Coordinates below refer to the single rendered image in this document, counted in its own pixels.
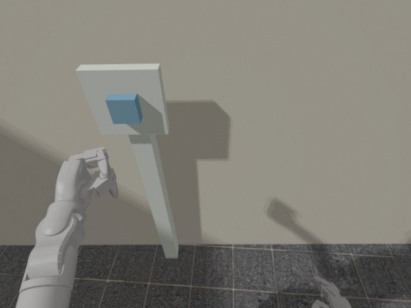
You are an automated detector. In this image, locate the left robot hand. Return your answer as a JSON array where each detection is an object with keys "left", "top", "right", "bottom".
[{"left": 55, "top": 147, "right": 118, "bottom": 211}]

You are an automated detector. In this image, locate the button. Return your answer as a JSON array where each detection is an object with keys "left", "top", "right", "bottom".
[{"left": 105, "top": 93, "right": 143, "bottom": 124}]

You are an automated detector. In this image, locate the robot left forearm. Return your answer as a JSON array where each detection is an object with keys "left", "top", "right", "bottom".
[{"left": 15, "top": 201, "right": 86, "bottom": 308}]

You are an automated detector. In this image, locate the panel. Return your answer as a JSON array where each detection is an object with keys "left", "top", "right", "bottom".
[{"left": 76, "top": 64, "right": 179, "bottom": 259}]

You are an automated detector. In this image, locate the right robot hand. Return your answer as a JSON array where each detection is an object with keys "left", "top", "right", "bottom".
[{"left": 311, "top": 276, "right": 351, "bottom": 308}]

